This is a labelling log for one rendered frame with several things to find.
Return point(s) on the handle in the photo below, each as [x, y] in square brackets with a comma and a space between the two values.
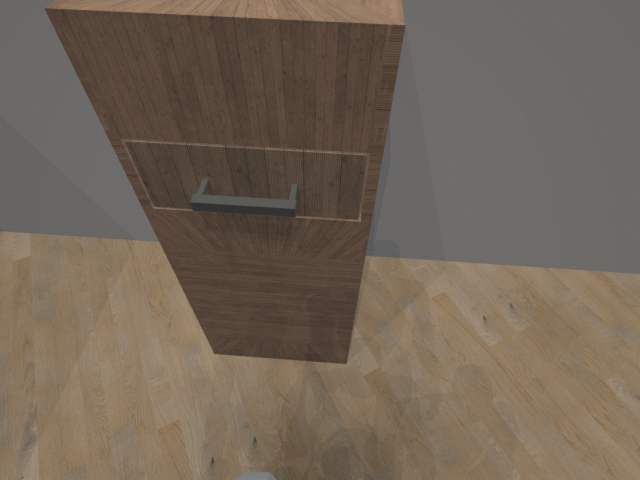
[244, 205]

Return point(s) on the drawer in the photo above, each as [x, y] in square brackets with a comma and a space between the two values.
[329, 182]

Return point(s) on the cabinet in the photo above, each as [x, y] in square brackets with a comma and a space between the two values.
[300, 74]

